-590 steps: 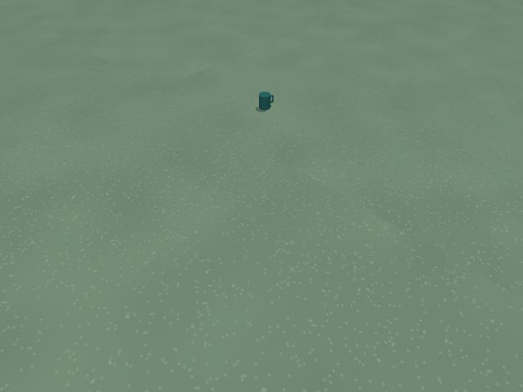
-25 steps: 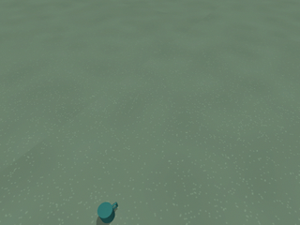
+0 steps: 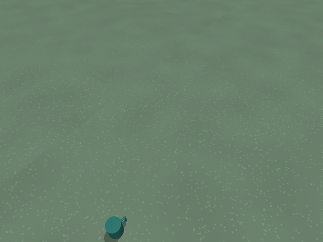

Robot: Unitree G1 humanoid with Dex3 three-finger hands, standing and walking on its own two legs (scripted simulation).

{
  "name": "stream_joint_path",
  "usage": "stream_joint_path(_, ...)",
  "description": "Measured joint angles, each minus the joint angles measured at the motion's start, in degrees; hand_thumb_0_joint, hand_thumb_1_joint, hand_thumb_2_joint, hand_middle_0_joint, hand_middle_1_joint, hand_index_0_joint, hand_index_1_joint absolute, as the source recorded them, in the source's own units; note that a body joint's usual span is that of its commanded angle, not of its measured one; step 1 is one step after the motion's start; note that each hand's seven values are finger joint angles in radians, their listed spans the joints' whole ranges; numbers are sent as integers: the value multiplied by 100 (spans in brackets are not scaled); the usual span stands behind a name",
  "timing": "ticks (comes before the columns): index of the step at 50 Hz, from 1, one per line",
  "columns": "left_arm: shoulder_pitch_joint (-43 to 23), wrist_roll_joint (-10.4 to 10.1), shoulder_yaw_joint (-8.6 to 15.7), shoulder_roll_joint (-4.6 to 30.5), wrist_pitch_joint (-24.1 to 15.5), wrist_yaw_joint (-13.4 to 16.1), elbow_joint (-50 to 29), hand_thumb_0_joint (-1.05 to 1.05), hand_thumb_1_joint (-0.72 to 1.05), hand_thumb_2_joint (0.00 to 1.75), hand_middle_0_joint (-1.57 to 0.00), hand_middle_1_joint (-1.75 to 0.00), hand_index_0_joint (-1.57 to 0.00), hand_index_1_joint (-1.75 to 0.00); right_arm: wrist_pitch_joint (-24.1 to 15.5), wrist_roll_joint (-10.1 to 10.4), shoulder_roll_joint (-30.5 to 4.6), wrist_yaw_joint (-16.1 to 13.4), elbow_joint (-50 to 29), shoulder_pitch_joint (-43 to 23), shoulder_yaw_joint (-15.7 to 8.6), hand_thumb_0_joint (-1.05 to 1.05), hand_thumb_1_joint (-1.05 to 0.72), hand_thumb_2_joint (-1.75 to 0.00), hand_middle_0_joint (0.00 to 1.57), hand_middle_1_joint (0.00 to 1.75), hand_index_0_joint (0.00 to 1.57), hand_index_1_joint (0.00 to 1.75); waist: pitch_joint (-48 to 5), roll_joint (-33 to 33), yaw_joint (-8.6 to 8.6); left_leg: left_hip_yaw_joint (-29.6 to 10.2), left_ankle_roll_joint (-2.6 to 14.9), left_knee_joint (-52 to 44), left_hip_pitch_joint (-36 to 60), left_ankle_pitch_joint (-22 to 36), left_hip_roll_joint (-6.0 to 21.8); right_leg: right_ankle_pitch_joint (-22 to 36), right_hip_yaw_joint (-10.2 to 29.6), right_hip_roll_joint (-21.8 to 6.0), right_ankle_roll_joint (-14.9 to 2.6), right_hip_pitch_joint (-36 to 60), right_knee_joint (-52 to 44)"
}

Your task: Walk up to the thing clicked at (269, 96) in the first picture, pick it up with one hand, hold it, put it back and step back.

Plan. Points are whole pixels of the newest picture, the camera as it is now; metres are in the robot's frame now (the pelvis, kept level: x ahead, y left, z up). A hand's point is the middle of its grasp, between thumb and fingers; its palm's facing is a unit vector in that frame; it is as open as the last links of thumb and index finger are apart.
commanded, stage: walk up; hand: left
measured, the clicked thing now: (117, 225) +0.42 +0.26 -0.72
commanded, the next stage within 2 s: none
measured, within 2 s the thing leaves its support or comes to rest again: neither
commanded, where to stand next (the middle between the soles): +0.03 +0.02 m, yaw +2 degrees
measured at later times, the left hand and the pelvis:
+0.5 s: hand out of the picture -0.06 +0.26 -0.17, palm faces +0.02 -0.91 -0.41, open 7.4 cm; pelvis -0.12 -0.02 -0.03, yaw -1 degrees
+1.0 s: hand out of the picture -0.08 +0.33 -0.17, palm faces +0.07 -0.93 -0.36, open 7.4 cm; pelvis -0.09 +0.04 -0.01, yaw +5 degrees
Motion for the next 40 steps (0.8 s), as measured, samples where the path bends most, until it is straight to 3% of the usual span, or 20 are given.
stream_joint_path(8,-423,-124,116,101,186,66,-352,1,91,90,-21,-30,-21,-30,139,163,-70,-60,-219,-368,-78,1,-91,-90,20,30,21,30,536,-8,1,-76,29,436,-584,75,12,16,-51,30,0,-587,497)
stream_joint_path(13,-606,-100,156,178,337,52,-618,1,91,90,-21,-30,-20,-30,264,140,-159,-77,-445,-538,-178,1,-91,-90,20,30,21,30,789,-43,7,-92,78,858,-1029,98,-35,-62,-49,2,-11,-1102,1096)
stream_joint_path(15,-607,-83,177,202,392,35,-690,1,91,90,-21,-30,-20,-30,299,108,-167,-66,-529,-547,-223,1,-91,-90,20,30,21,30,803,-85,20,-68,97,1029,-1172,93,-65,-141,-22,-16,-116,-1319,1415)
stream_joint_path(20,-367,-59,295,191,468,-32,-798,1,91,90,-21,-30,-20,-30,385,-59,-127,-41,-739,-500,-281,1,-91,-90,20,30,21,30,693,29,94,-141,92,1275,-1468,181,72,-1337,-228,222,-376,-1618,2851)
stream_joint_path(22,-117,-41,322,161,426,-70,-830,1,91,90,-21,-30,-20,-30,411,-94,-152,-64,-817,-484,-284,1,-91,-90,20,30,21,30,526,123,189,-153,92,1386,-1685,211,150,-1158,-362,205,-434,-1325,2335)
stream_joint_path(24,141,90,377,124,329,-72,-808,1,91,90,-21,-30,-20,-30,388,-71,-196,-118,-875,-551,-280,1,-91,-90,20,30,21,30,483,138,302,-401,157,1919,-1984,-633,-65,-820,-226,168,-326,-1281,1973)
stream_joint_path(26,303,193,360,-32,298,-65,-669,1,91,90,-21,-30,-20,-30,297,-54,-272,-162,-910,-491,-303,1,-91,-90,20,30,21,30,564,370,275,-838,213,2324,-2031,-1222,-333,-716,-354,239,-290,-1202,1926)
stream_joint_path(31,851,280,346,-144,130,-63,-507,1,91,90,-21,-30,-21,-30,295,-101,-234,34,-760,89,-283,1,-91,-90,20,30,21,30,171,359,355,-827,123,3101,-1787,-1177,-651,-379,-429,136,-323,-978,1253)
stream_joint_path(35,1148,218,413,-79,-154,-60,-643,1,90,90,-21,-30,-21,-30,295,-166,-318,210,-687,602,-296,1,-91,-90,20,30,21,30,-36,312,337,-830,111,3231,-1442,-1050,-564,-193,-594,-4,-299,-729,722)
stream_joint_path(40,1280,173,452,101,-268,-148,-922,1,90,90,-21,-30,-21,-30,126,-125,-426,254,-681,771,-298,1,-91,-90,20,30,21,30,110,194,358,-582,109,2025,-1069,-1445,-248,-76,-699,-230,-166,-464,395)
